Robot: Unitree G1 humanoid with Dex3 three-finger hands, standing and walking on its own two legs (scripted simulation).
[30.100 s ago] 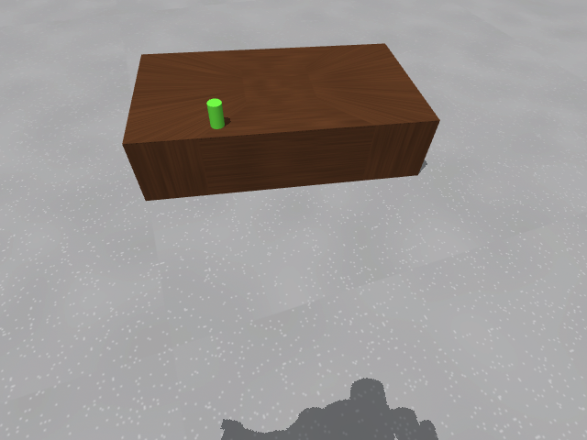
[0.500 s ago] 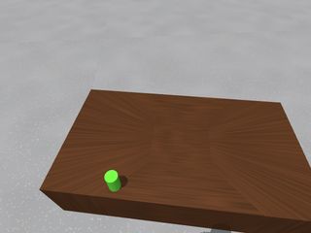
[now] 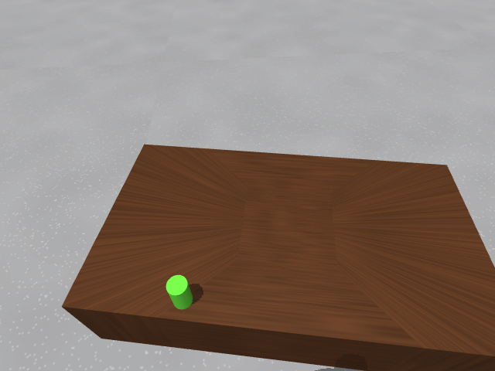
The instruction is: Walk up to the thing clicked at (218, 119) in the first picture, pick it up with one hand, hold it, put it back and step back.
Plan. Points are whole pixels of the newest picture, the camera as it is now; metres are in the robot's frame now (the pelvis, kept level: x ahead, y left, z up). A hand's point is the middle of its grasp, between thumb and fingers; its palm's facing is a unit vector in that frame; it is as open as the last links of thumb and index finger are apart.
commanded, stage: stand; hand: left
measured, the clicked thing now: (180, 292) +0.40 +0.21 -0.40
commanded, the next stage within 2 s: none
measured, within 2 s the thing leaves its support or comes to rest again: neither
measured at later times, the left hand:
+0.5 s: hand out of the picture +0.07 +0.24 -0.15, palm faces -0.01 -0.93 -0.36, open 10.1 cm
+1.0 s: hand out of the picture +0.07 +0.24 -0.15, palm faces -0.02 -0.94 -0.35, open 7.4 cm
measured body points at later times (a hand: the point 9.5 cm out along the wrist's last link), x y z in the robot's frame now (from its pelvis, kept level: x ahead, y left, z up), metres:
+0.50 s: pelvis +0.00 -0.01 +0.00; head +0.00 -0.02 +0.45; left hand +0.07 +0.29 -0.13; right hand +0.06 -0.31 -0.14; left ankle -0.03 +0.15 -0.74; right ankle +0.03 -0.13 -0.75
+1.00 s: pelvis +0.00 -0.01 +0.00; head +0.00 -0.02 +0.45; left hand +0.07 +0.29 -0.13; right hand +0.05 -0.31 -0.14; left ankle -0.03 +0.15 -0.74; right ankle +0.03 -0.13 -0.74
